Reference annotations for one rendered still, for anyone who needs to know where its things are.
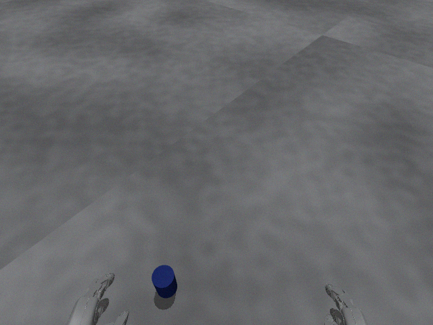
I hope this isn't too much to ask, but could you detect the left robot hand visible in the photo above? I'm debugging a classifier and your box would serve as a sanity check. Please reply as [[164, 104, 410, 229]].
[[67, 273, 129, 325]]

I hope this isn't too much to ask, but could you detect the can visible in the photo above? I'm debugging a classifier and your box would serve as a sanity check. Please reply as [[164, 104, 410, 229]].
[[152, 265, 177, 298]]

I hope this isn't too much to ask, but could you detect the right robot hand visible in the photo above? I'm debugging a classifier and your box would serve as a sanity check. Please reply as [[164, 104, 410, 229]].
[[324, 284, 368, 325]]

